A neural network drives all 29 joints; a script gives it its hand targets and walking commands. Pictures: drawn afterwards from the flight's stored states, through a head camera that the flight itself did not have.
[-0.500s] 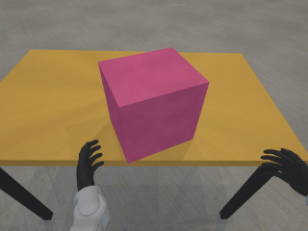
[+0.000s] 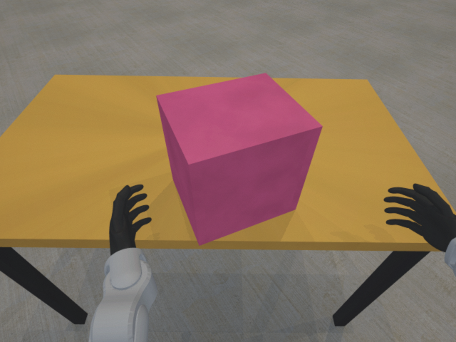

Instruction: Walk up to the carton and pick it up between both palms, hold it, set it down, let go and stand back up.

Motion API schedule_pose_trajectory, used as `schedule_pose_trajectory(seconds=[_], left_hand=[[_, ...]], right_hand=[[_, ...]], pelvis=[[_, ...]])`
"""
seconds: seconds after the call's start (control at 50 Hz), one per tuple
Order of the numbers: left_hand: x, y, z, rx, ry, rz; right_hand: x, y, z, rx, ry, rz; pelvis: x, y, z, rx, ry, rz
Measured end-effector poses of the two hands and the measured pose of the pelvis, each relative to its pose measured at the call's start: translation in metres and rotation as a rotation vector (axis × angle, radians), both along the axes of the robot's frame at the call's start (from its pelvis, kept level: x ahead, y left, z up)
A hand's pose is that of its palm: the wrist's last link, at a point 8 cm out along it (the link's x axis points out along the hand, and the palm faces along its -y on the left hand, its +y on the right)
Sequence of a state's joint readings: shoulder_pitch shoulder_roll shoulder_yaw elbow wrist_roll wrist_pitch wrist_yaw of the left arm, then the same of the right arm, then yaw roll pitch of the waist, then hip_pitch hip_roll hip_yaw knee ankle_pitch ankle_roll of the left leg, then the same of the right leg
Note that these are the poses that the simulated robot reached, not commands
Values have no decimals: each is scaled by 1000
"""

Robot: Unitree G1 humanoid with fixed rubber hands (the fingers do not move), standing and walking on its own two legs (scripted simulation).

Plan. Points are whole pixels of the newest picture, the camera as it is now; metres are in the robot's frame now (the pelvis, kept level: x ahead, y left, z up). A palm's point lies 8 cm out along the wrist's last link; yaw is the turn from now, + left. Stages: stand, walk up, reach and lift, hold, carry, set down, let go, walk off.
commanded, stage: reach and lift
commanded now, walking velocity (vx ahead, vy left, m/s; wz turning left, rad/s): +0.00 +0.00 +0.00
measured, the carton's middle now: (232, 158) +0.45 +0.04 +0.08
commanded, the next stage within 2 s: none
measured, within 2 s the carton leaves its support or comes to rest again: neither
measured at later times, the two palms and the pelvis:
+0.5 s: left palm (113, 208) +0.26 +0.20 +0.15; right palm (416, 175) +0.37 -0.27 +0.14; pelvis -0.02 -0.01 +0.00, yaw +1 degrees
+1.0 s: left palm (104, 171) +0.30 +0.22 +0.18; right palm (391, 128) +0.44 -0.23 +0.18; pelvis -0.01 +0.00 +0.00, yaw +1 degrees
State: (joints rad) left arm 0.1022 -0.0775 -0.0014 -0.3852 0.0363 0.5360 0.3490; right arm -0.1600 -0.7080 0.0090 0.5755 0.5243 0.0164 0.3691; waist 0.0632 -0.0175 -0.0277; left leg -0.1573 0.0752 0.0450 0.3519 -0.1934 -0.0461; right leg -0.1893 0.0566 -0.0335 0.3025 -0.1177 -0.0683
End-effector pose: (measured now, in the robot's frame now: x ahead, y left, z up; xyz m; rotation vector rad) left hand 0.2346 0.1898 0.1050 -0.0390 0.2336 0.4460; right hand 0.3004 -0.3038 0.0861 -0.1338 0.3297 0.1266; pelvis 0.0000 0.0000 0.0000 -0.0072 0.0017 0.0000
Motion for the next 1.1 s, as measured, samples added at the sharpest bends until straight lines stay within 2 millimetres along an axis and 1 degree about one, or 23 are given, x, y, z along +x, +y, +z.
schedule_pose_trajectory(seconds=[0.22,0.38,0.56,0.74,0.86,1.1], left_hand=[[14,4,20,-2,18,17],[20,10,33,-4,30,30],[32,17,50,-1,34,26],[49,23,62,2,39,22],[61,28,70,1,34,20],[75,36,79,-1,32,36]], right_hand=[[34,11,25,16,-14,18],[56,26,43,30,-30,39],[78,43,56,43,-29,54],[104,56,68,53,-29,61],[122,65,81,55,-44,70],[152,80,102,70,-69,87]], pelvis=[[-6,-6,1,4,-9,3],[-12,-10,0,7,-1,12],[-16,-9,0,8,21,18],[-15,-5,0,7,44,20],[-12,-4,0,5,61,21],[-9,-6,0,2,85,30]])
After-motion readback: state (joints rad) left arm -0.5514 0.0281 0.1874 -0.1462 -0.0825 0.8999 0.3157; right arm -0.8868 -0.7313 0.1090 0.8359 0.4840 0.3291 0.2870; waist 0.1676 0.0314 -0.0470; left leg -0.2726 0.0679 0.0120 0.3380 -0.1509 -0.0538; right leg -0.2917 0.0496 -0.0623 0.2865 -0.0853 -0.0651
